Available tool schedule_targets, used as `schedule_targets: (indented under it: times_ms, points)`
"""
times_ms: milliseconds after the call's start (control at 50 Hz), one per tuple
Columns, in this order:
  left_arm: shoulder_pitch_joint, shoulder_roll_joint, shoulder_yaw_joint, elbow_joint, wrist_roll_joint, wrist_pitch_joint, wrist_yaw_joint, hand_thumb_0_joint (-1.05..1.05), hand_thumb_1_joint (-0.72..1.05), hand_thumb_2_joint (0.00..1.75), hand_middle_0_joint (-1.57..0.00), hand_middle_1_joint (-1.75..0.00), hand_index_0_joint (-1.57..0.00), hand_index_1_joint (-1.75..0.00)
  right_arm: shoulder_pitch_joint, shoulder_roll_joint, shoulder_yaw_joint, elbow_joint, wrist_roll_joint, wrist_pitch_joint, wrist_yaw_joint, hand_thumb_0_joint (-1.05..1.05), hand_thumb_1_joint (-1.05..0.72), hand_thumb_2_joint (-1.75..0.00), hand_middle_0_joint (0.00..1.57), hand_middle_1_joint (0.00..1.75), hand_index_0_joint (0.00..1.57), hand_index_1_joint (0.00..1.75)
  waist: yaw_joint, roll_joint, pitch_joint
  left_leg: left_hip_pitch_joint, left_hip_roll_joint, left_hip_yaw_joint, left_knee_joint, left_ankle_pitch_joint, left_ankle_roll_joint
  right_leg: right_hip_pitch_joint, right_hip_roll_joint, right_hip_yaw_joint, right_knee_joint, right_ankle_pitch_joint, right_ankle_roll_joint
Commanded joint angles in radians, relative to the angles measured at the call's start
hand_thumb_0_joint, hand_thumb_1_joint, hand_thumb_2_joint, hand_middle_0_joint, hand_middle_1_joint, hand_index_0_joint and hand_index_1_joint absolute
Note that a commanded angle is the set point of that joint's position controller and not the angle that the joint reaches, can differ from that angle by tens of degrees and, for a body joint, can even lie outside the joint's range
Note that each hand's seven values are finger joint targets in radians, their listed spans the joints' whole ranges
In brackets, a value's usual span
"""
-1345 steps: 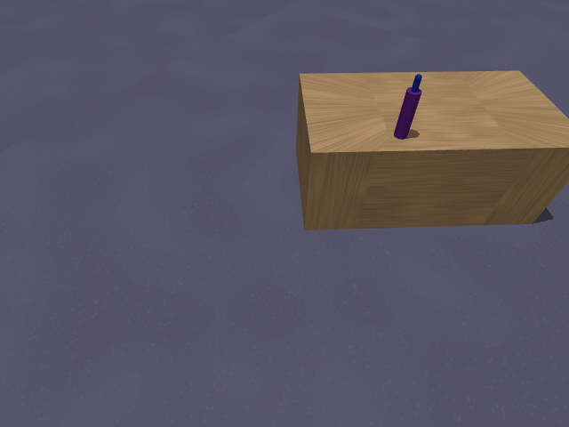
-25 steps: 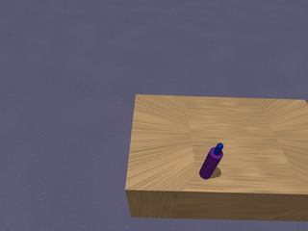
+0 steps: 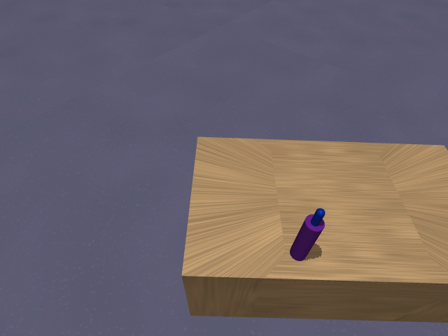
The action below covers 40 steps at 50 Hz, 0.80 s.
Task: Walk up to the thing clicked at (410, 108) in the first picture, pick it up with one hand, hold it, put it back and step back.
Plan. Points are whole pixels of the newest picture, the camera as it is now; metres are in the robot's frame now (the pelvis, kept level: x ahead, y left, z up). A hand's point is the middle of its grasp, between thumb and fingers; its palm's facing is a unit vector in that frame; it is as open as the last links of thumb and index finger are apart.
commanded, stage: stand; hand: right
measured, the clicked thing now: (308, 234) +0.42 -0.23 -0.21
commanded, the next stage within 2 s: step back in 0.36 s
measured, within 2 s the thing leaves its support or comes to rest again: neither
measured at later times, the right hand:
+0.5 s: hand out of the picture +0.07 -0.26 -0.16, palm faces -0.03 +0.94 -0.35, open 7.4 cm
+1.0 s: hand out of the picture -0.05 -0.23 -0.16, palm faces -0.08 +0.90 -0.42, open 7.3 cm
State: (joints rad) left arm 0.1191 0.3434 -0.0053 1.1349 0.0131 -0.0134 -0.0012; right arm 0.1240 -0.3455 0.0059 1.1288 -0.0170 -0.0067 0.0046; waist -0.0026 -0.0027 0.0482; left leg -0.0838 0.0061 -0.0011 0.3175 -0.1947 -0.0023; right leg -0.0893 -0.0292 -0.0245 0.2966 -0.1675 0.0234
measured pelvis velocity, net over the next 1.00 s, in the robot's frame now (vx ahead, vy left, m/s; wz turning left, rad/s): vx -0.10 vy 0.04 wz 0.04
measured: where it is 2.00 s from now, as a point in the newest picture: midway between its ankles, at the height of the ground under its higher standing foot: outside the picture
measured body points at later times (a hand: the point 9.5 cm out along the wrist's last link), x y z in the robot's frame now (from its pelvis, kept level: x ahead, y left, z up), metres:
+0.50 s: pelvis -0.02 +0.00 -0.01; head +0.03 +0.00 +0.44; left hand +0.07 +0.31 -0.14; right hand +0.07 -0.31 -0.14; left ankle -0.01 +0.12 -0.75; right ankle +0.00 -0.13 -0.75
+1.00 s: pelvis -0.10 +0.04 -0.02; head -0.03 +0.08 +0.42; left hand +0.04 +0.35 -0.16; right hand -0.05 -0.27 -0.13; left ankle -0.13 +0.14 -0.75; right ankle -0.07 -0.11 -0.70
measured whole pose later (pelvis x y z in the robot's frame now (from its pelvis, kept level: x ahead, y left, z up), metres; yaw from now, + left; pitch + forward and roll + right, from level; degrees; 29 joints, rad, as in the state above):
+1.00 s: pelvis -0.10 +0.04 -0.02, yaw +2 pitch -1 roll -2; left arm 0.04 0.40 0.07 0.87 0.02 0.07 0.03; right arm 0.18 -0.35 -0.04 0.95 -0.05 0.04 0.01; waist -0.03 -0.06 0.18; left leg -0.24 -0.01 -0.04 0.64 -0.39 0.03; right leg -0.49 0.07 0.13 0.98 -0.52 -0.01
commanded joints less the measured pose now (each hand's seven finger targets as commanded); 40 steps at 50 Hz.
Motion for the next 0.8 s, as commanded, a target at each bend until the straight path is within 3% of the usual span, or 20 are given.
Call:
schedule_targets:
  times_ms: [0,60,160,320,340,420,480,520,560,580,600,620,640,660,700,740,780]
  points:
    - [-0.029,0.208,0.041,-0.056,-0.002,-0.015,0.013,0.00,0.90,0.90,-0.20,-0.30,-0.20,-0.30,-0.032,-0.212,-0.045,-0.056,0.006,-0.023,-0.018,0.00,-0.90,-0.90,0.20,0.30,0.20,0.30,0.004,0.006,-0.052,-0.025,0.121,-0.083,-0.049,0.159,0.019,0.023,-0.112,0.089,-0.035,0.156,-0.037]
    - [-0.028,0.212,0.043,-0.058,-0.001,-0.014,0.012,0.00,0.90,0.90,-0.20,-0.30,-0.20,-0.30,-0.031,-0.216,-0.044,-0.059,0.006,-0.021,-0.017,0.00,-0.90,-0.90,0.20,0.30,0.20,0.30,0.003,0.001,-0.049,-0.026,0.125,-0.085,-0.055,0.127,0.023,0.014,-0.110,0.089,-0.039,0.118,-0.038]
    - [-0.030,0.207,0.041,-0.060,-0.002,-0.015,0.011,0.00,0.90,0.90,-0.20,-0.30,-0.20,-0.30,-0.029,-0.215,-0.043,-0.058,0.006,-0.025,-0.017,0.00,-0.90,-0.90,0.20,0.30,0.20,0.30,0.004,0.011,-0.065,-0.024,0.128,-0.085,-0.053,0.167,0.021,0.030,-0.112,0.088,-0.025,0.144,-0.037]
    - [-0.032,0.209,0.040,-0.062,0.000,-0.015,0.012,0.00,0.90,0.90,-0.20,-0.30,-0.20,-0.30,-0.035,-0.220,-0.045,-0.060,0.005,-0.022,-0.017,0.00,-0.90,-0.90,0.20,0.30,0.20,0.30,0.003,0.003,-0.059,-0.026,0.125,-0.084,-0.051,0.142,0.024,0.020,-0.114,0.088,-0.035,0.133,-0.037]
    - [-0.037,0.279,0.089,-0.092,-0.016,-0.005,0.017,0.00,0.90,0.90,-0.20,-0.30,-0.20,-0.30,-0.066,-0.268,-0.068,-0.071,0.009,-0.002,-0.011,0.00,-0.90,-0.90,0.20,0.30,0.20,0.30,0.013,-0.012,0.048,-0.093,0.107,-0.097,0.042,0.276,0.046,-0.078,-0.089,0.092,0.061,0.267,-0.038]
    - [-0.025,0.245,0.091,-0.140,-0.016,0.008,0.023,0.00,0.90,0.90,-0.20,-0.30,-0.20,-0.30,-0.033,-0.267,-0.085,-0.111,0.021,0.014,-0.008,0.00,-0.90,-0.90,0.20,0.30,0.20,0.30,-0.005,0.029,-0.068,-0.091,0.140,-0.104,0.079,0.383,0.092,-0.038,-0.054,0.055,0.185,0.258,-0.060]
    - [-0.011,0.232,0.088,-0.167,-0.011,0.022,0.022,0.00,0.90,0.90,-0.20,-0.30,-0.20,-0.30,-0.056,-0.279,-0.100,-0.147,0.019,0.025,-0.005,0.00,-0.90,-0.90,0.20,0.30,0.20,0.30,0.002,0.069,-0.116,-0.093,0.161,-0.113,0.099,0.337,0.127,-0.060,-0.030,0.041,0.249,0.176,-0.062]
    - [-0.006,0.237,0.091,-0.183,-0.007,0.027,0.021,0.00,0.90,0.90,-0.20,-0.30,-0.20,-0.30,-0.063,-0.277,-0.107,-0.168,0.018,0.033,-0.005,0.00,-0.90,-0.90,0.20,0.30,0.20,0.30,0.004,0.078,-0.135,-0.116,0.149,-0.110,0.140,0.283,0.135,-0.065,-0.041,0.059,0.264,0.152,-0.077]
    - [0.019,0.259,0.098,-0.192,0.000,0.027,0.021,0.00,0.90,0.90,-0.20,-0.30,-0.20,-0.30,-0.078,-0.257,-0.110,-0.193,0.023,0.041,-0.004,0.00,-0.90,-0.90,0.20,0.30,0.20,0.30,0.018,0.039,-0.157,-0.144,0.091,-0.084,0.256,0.168,0.116,-0.067,-0.102,0.121,0.216,0.178,-0.123]
    - [0.019,0.290,0.110,-0.200,0.002,0.024,0.020,0.00,0.90,0.90,-0.20,-0.30,-0.20,-0.30,-0.071,-0.234,-0.105,-0.201,0.024,0.046,-0.004,0.00,-0.90,-0.90,0.20,0.30,0.20,0.30,0.026,-0.034,-0.150,-0.179,0.024,-0.049,0.358,0.062,0.081,-0.082,-0.175,0.203,0.151,0.211,-0.171]
    - [0.006,0.330,0.122,-0.214,0.006,0.023,0.020,0.00,0.90,0.90,-0.20,-0.30,-0.20,-0.30,-0.061,-0.215,-0.101,-0.206,0.022,0.051,-0.003,0.00,-0.90,-0.90,0.20,0.30,0.20,0.30,0.032,-0.135,-0.128,-0.220,-0.059,0.002,0.506,-0.090,0.040,-0.089,-0.281,0.315,0.065,0.265,-0.242]
    - [-0.014,0.349,0.130,-0.236,0.016,0.020,0.024,0.00,0.90,0.90,-0.20,-0.30,-0.20,-0.30,-0.051,-0.212,-0.100,-0.209,0.018,0.061,-0.003,0.00,-0.90,-0.90,0.20,0.30,0.20,0.30,0.044,-0.201,-0.106,-0.276,-0.099,-0.029,0.684,-0.374,0.031,-0.119,-0.370,0.408,0.027,0.322,-0.316]
    - [-0.037,0.362,0.134,-0.261,0.028,0.015,0.027,0.00,0.90,0.90,-0.20,-0.30,-0.20,-0.30,-0.011,-0.217,-0.102,-0.213,0.011,0.069,-0.004,0.00,-0.90,-0.90,0.20,0.30,0.20,0.30,0.028,-0.203,-0.092,-0.278,-0.065,-0.092,0.771,-0.418,0.035,-0.175,-0.400,0.419,0.037,0.330,-0.339]
    - [-0.099,0.350,0.136,-0.283,0.027,0.017,0.030,0.00,0.90,0.90,-0.20,-0.30,-0.20,-0.30,0.035,-0.230,-0.105,-0.202,0.017,0.071,0.000,0.00,-0.90,-0.90,0.20,0.30,0.20,0.30,-0.008,-0.196,-0.076,-0.240,-0.036,-0.126,0.811,-0.390,0.039,-0.249,-0.381,0.361,0.047,0.297,-0.324]
    - [-0.158,0.313,0.129,-0.310,0.030,0.021,0.032,0.00,0.90,0.90,-0.20,-0.30,-0.20,-0.30,0.076,-0.231,-0.109,-0.200,0.036,0.066,0.003,0.00,-0.90,-0.90,0.20,0.30,0.20,0.30,-0.031,-0.185,-0.096,-0.236,-0.047,-0.115,0.802,-0.341,0.035,-0.233,-0.281,0.231,0.101,0.276,-0.263]
    - [-0.116,0.293,0.123,-0.322,0.037,0.025,0.033,0.00,0.90,0.90,-0.20,-0.30,-0.20,-0.30,0.074,-0.239,-0.103,-0.215,0.032,0.058,-0.001,0.00,-0.90,-0.90,0.20,0.30,0.20,0.30,-0.004,-0.174,-0.108,-0.285,-0.040,-0.087,0.676,-0.303,0.024,-0.143,-0.241,0.214,0.139,0.240,-0.227]
    - [-0.084,0.301,0.129,-0.331,0.036,0.032,0.034,0.00,0.90,0.90,-0.20,-0.30,-0.20,-0.30,0.085,-0.231,-0.098,-0.224,0.015,0.052,-0.006,0.00,-0.90,-0.90,0.20,0.30,0.20,0.30,0.009,-0.192,-0.114,-0.296,-0.005,-0.060,0.490,-0.307,0.015,-0.062,-0.249,0.222,0.179,0.273,-0.212]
